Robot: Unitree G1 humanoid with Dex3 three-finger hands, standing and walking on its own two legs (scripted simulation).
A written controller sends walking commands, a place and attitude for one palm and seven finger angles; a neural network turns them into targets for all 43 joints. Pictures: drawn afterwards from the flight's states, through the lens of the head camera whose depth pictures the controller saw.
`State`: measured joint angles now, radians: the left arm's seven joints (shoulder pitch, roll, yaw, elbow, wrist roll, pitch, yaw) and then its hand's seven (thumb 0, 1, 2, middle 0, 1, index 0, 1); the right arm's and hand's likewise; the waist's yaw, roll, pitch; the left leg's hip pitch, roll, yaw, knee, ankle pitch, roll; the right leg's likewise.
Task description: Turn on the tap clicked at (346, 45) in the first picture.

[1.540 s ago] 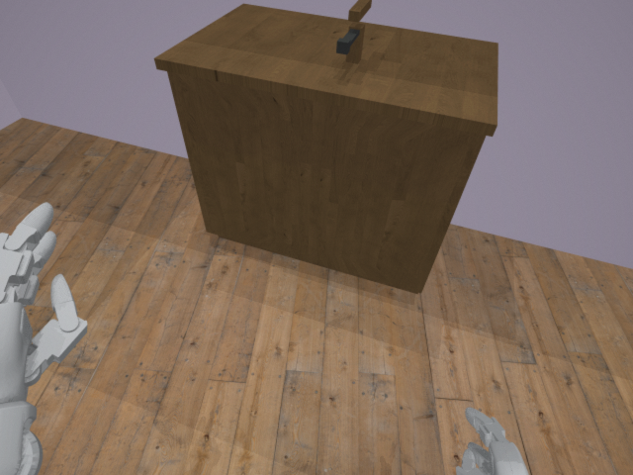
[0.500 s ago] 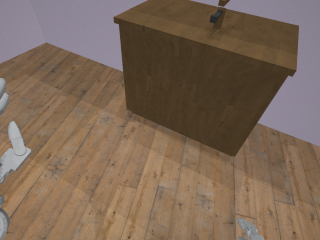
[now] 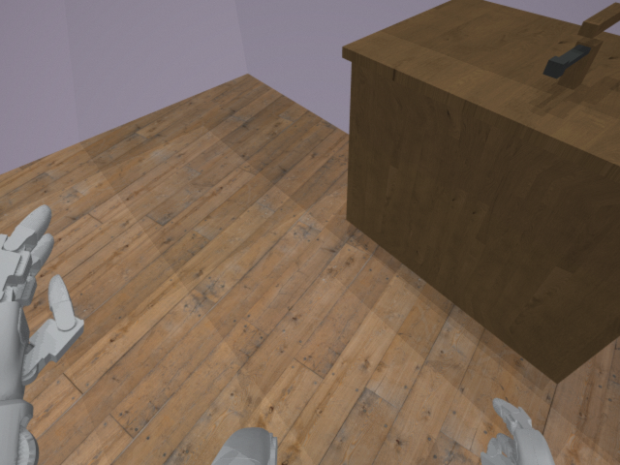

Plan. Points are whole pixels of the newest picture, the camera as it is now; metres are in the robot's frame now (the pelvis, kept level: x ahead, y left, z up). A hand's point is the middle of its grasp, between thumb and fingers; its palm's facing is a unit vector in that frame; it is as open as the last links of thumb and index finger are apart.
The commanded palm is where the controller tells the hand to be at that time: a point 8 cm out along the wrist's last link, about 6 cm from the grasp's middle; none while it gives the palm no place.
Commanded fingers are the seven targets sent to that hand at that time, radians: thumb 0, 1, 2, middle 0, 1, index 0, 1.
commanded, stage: walk to a spot facing it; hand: left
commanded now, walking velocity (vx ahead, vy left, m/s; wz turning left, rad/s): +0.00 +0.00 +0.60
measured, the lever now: (555, 67) +0.79 -0.43 +0.12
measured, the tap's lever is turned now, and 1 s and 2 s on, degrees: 0 0 0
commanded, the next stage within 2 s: none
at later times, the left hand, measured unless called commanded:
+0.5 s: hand out of the picture +0.19 +0.28 +0.20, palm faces +0.61 -0.69 -0.39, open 7.4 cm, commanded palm +0.13 +0.31 +0.18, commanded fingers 0.00 0.90 0.90 -0.20 -0.30 -0.20 -0.30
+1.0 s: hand out of the picture +0.17 +0.30 +0.18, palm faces +0.82 -0.41 -0.40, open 7.4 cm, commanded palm +0.11 +0.31 +0.18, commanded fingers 0.00 0.90 0.90 -0.20 -0.30 -0.20 -0.30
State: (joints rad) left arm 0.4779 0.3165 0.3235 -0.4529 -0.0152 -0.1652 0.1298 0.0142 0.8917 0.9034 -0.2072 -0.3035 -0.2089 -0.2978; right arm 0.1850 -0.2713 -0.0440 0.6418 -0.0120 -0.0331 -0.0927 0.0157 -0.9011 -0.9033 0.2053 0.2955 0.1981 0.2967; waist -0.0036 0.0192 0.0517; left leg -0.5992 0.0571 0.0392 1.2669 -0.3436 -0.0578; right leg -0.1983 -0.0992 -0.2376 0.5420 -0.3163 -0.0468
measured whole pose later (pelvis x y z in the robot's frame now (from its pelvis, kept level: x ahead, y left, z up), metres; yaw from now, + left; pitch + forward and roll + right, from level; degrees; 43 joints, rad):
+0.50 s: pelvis +0.05 -0.01 +0.00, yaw +16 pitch -1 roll -3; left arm 0.49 0.40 0.39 -0.62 -0.04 -0.19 0.15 0.02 0.89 0.90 -0.21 -0.30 -0.21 -0.30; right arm 0.23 -0.10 0.05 0.59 0.01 -0.06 -0.04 0.01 -0.90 -0.90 0.21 0.30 0.20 0.30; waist -0.01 0.00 0.03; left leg -0.31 0.04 0.03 0.52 -0.21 0.04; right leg -0.53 -0.11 -0.07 1.07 -0.37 0.08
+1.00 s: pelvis +0.13 -0.01 -0.02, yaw +33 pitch +0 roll +2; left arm 0.48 0.38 0.40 -0.62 -0.04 -0.18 0.19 0.01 0.89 0.90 -0.21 -0.30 -0.21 -0.30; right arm 0.23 -0.28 -0.06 0.54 0.00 -0.05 -0.09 0.02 -0.90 -0.90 0.20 0.30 0.20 0.30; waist 0.02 -0.04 0.05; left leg -0.36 0.05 0.20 0.58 -0.25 0.01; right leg -0.23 -0.23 -0.24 0.76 -0.44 0.06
